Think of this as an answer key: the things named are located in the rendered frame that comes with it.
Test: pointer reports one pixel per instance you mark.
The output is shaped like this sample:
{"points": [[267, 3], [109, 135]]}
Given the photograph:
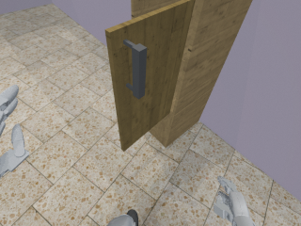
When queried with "right robot forearm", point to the right robot forearm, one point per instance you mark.
{"points": [[242, 221]]}

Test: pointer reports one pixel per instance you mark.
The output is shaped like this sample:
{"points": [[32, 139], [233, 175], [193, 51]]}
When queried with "handle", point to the handle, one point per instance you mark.
{"points": [[139, 65]]}

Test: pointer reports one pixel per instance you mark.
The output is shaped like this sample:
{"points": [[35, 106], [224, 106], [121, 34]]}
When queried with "robot right hand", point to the robot right hand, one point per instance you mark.
{"points": [[232, 205]]}

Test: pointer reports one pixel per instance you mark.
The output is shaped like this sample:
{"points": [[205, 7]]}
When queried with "robot left shin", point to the robot left shin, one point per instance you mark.
{"points": [[125, 215]]}

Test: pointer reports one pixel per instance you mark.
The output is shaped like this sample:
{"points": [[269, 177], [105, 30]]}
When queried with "robot left hand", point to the robot left hand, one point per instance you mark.
{"points": [[10, 160]]}

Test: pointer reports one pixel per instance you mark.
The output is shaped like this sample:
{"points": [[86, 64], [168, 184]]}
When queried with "left robot thigh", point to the left robot thigh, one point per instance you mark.
{"points": [[121, 221]]}

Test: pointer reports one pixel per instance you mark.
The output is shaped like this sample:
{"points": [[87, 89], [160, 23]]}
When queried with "cupboard door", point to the cupboard door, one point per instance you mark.
{"points": [[164, 32]]}

